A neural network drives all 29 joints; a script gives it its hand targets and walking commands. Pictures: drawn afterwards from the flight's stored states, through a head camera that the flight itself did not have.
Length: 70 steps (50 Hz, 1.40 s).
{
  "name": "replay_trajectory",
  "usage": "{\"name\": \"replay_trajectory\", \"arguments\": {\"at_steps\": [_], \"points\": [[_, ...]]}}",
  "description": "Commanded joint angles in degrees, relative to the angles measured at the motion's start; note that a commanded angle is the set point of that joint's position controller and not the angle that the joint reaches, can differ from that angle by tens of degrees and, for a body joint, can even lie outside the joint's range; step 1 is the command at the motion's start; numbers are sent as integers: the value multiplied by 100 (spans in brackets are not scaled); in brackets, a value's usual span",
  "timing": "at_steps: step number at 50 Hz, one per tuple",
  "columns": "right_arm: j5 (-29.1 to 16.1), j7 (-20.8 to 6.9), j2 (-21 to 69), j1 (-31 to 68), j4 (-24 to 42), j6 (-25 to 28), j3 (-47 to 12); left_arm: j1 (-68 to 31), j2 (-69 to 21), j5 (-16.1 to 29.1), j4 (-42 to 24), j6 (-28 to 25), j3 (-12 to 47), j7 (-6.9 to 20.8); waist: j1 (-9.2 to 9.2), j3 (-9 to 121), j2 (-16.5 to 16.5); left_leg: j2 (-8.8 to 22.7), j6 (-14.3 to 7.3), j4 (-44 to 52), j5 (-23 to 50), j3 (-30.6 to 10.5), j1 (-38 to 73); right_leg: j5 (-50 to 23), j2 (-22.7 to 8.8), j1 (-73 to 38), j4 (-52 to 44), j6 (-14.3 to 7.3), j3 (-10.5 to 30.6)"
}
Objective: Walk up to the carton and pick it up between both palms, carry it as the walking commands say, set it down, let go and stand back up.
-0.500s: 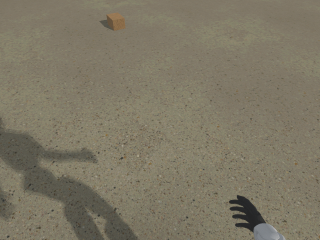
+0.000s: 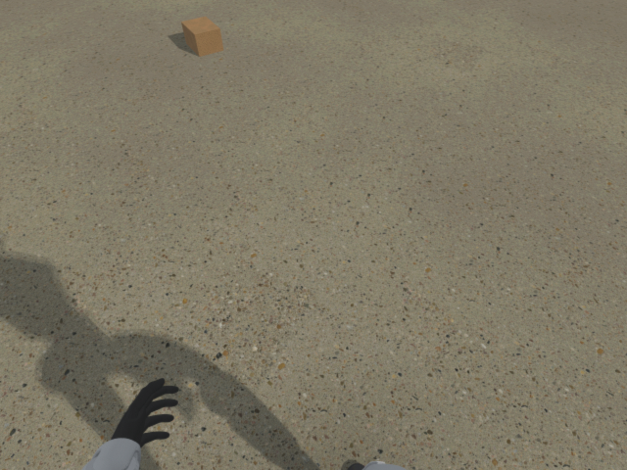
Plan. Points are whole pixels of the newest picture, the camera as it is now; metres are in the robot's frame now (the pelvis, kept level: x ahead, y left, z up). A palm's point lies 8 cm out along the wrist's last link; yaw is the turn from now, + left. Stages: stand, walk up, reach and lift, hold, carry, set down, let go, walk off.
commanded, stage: walk up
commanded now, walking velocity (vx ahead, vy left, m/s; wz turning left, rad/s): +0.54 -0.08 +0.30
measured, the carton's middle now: (202, 36) +2.91 +0.46 -0.68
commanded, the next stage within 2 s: none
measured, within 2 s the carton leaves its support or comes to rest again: neither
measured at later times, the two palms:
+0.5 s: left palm out of the picture +0.15 +0.25 -0.14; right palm (405, 262) +0.46 -0.20 -0.09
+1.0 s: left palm (165, 221) +0.60 +0.24 -0.08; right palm (441, 247) +0.52 -0.30 -0.13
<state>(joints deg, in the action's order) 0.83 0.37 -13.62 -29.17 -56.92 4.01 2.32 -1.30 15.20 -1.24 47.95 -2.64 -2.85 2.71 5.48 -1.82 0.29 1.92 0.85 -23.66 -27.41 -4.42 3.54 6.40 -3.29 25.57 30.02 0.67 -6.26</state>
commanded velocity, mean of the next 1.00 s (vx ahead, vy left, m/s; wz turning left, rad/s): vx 0.51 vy -0.06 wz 0.13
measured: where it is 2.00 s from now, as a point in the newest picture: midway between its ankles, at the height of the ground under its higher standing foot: (266, 268)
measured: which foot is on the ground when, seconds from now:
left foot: down 0.00-0.02, up 0.04-0.42, down 0.44-0.88, up 0.90-1.00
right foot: down 0.00-0.44, up 0.46-0.86, down 0.88-1.00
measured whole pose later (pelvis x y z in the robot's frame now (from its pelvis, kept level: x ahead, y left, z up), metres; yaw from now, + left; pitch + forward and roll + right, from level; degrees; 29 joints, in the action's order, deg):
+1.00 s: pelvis +0.52 -0.04 +0.01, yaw +7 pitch +0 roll +3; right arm 1.8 -1.0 -16.4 -22.1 -56.5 2.7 3.3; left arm 9.2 14.1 -1.8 52.3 -3.7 -2.9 0.4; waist 3.0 -2.9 2.0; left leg 1.9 0.7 -63.2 -21.4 0.3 -18.6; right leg 11.7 -6.3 20.9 32.6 -0.8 -7.1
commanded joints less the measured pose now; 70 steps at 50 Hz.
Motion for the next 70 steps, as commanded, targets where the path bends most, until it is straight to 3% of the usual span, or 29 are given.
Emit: {"name": "replay_trajectory", "arguments": {"at_steps": [1,2,4,7,13,18,20,21,22,23,24,25,27,29,31,38,40,42,44,45,46,47,49,52,55,61,65,68,70], "points": [[-73,19,-214,155,555,135,18,3055,1480,-149,572,-92,-496,-205,-1515,1735,-2067,-293,-308,-3881,1080,332,-3879,1952,-2111,-4530,-970,-902,2902],[47,22,-484,327,633,150,103,3039,1349,-135,690,-77,-396,-170,-1156,1694,-1766,-42,-437,-4861,-222,64,-4134,2288,-2299,-4176,-1434,-951,3420],[104,-44,-474,931,651,109,123,2120,783,-154,552,-125,-247,-157,-853,523,-661,391,-423,-5109,469,-42,-4275,2270,-1882,-2915,-1634,-997,2618],[159,-200,-249,703,572,-111,99,1632,377,-51,524,-241,-103,-154,-388,-110,-609,627,-127,-4380,964,96,-3556,823,-1472,-1620,-1940,-802,1206],[60,-372,-184,2166,953,-257,3,2077,476,-31,728,-268,-94,-131,-538,-632,-750,535,7,-2338,1565,573,-3058,683,-1166,-1181,-2347,-680,255],[29,-352,-231,2866,1038,-204,14,2642,635,9,1015,-197,-91,-202,-723,-624,-615,311,-81,-1457,1613,859,-2832,-495,-1317,-1876,-2052,-696,172],[53,-303,-319,2579,941,-154,50,2755,698,34,1115,-149,-82,-236,-548,-329,-387,94,-152,-1033,1566,1032,-2254,-1399,-1218,-2046,-1192,-633,-9],[77,-261,-425,1959,720,-103,103,2745,706,58,1132,-124,-67,-245,-261,73,-136,-79,-193,-641,1714,1230,-1329,-1763,-993,-1814,-230,-539,-300],[160,-195,-756,1038,403,-32,227,2745,579,77,1082,-131,-8,-266,135,629,202,106,-356,-500,1518,849,90,-1403,-606,-967,1178,-370,-547],[293,-119,-1531,187,253,22,444,2651,217,108,837,-171,42,-282,489,1057,1488,1865,-895,336,454,-1761,1173,1040,36,705,3155,-130,-619],[125,-85,-1882,-25,211,0,508,2526,421,20,635,-150,-67,-264,401,1360,1467,2717,-1263,987,288,-3370,1161,2439,26,1233,4164,-173,346],[58,-96,-1570,388,229,-15,391,2223,463,-38,570,-130,-78,-245,156,817,964,2402,-1240,987,294,-2864,499,2071,-328,1290,4255,-232,773],[52,-129,-837,1288,423,49,187,2245,228,42,666,-104,-8,-209,-317,-98,473,1742,-1036,1159,1245,-1514,-709,1278,-566,1014,3857,-87,667],[18,-137,-620,1567,494,143,127,2474,148,2,765,29,-9,-154,-601,-123,471,1432,-872,1203,2303,-642,-1369,949,-623,349,3422,123,516],[-15,-146,-679,1305,442,210,152,2159,130,-33,626,110,-23,-68,-597,-109,580,1368,-855,1247,2697,-375,-1304,664,-627,344,3009,203,400],[33,-126,-879,499,313,196,212,409,177,21,-45,96,-28,161,-212,-578,885,1275,-622,1706,1725,192,-1117,-163,-419,346,624,148,85],[22,-111,-912,455,188,123,203,311,338,42,-183,14,-106,140,-338,-467,1199,1000,-609,1614,1456,303,-1263,23,-353,-131,514,198,24],[9,-87,-935,427,147,77,187,700,458,12,-59,-51,-166,42,-517,-275,742,943,-563,1179,1302,292,-1381,48,-335,-736,243,237,-49],[22,-69,-848,390,125,63,135,1875,769,-60,333,-126,-296,-119,-1012,337,-69,583,-414,-500,1965,535,-1918,404,-285,-2346,-22,141,5],[41,-48,-592,352,258,64,73,2997,1290,-178,602,-186,-425,-217,-1426,870,-1101,112,-255,-2412,816,881,-2978,467,-1583,-3377,-439,-96,1575],[7,-58,-432,-52,431,0,81,3543,1990,-85,732,-114,-516,-324,-1305,1520,-2136,-378,-136,-4041,-586,624,-3951,816,-2978,-3866,-1656,-623,4206],[68,-67,-593,-116,348,-44,152,2925,1791,-33,610,-81,-458,-309,-906,1383,-1558,12,-128,-4832,-306,75,-4089,1291,-2772,-3451,-1807,-695,4299],[152,-169,-515,396,288,-92,133,1935,1008,-50,476,-104,-261,-301,-631,354,-909,364,-48,-4743,940,20,-3948,1114,-2053,-2367,-1721,-582,2660],[134,-299,-356,401,191,-269,102,1978,501,1,520,-208,-126,-270,-435,84,-955,410,56,-4242,1617,275,-3440,-630,-1510,-1800,-1636,-349,1217],[132,-360,-357,934,350,-369,69,2427,526,-2,607,-257,-133,-284,-532,-6,-978,416,127,-3901,1865,452,-3652,-1217,-1497,-1896,-1621,-374,930],[89,-517,-187,2321,717,-425,-33,2884,637,-30,686,-224,-219,-341,-836,-634,-1010,419,236,-2223,2319,686,-3752,-137,-1534,-1746,-2155,-478,670],[36,-565,-163,2915,862,-361,-49,3058,734,-37,846,-213,-281,-351,-960,-719,-1138,361,146,-1219,2333,794,-3372,-266,-1618,-2020,-2204,-475,578],[63,-538,-214,2924,887,-305,-32,2970,822,-20,898,-160,-291,-385,-876,-541,-1166,297,29,-763,1952,861,-2932,-623,-1742,-2154,-1920,-408,567],[107,-494,-339,2369,725,-259,21,2794,901,10,852,-118,-272,-388,-580,-184,-901,138,-50,-223,1787,1075,-1859,-700,-1619,-1797,-1110,-321,344]]}}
